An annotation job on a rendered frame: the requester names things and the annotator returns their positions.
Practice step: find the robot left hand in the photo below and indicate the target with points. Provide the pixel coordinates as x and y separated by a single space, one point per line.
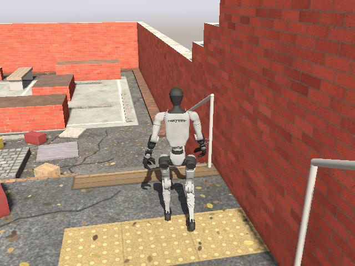
147 161

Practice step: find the robot right hand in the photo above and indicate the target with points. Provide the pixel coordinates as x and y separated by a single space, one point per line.
203 152

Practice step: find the left robot upper arm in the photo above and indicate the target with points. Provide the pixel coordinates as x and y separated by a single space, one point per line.
156 126

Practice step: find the right robot upper arm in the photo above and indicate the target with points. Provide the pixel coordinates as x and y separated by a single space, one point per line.
196 124

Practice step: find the right robot shin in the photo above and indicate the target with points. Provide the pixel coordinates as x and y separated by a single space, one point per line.
190 198

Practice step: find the robot right forearm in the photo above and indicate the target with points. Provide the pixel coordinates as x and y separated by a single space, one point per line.
202 143

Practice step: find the robot left forearm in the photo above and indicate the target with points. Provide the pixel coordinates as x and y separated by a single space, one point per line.
150 148

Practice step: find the robot torso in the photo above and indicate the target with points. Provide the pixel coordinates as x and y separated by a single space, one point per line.
177 134

